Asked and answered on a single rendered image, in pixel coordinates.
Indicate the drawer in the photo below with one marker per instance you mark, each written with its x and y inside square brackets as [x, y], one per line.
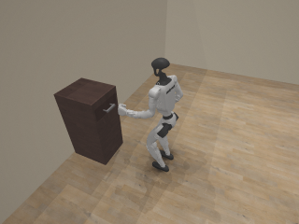
[99, 112]

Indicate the robot left upper arm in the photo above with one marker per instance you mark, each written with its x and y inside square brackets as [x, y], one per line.
[153, 94]

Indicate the left robot forearm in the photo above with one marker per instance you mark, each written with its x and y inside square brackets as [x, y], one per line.
[138, 114]

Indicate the robot right upper arm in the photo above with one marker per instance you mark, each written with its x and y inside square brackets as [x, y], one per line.
[178, 90]

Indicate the cabinet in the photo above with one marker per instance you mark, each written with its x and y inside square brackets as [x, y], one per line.
[94, 140]

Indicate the handle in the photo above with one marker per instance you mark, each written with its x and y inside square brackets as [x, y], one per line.
[112, 105]

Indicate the left robot hand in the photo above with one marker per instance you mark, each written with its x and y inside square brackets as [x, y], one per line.
[122, 110]

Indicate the humanoid robot torso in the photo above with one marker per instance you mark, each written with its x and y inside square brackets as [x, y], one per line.
[166, 103]

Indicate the robot head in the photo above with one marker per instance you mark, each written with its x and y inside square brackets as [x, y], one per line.
[161, 63]

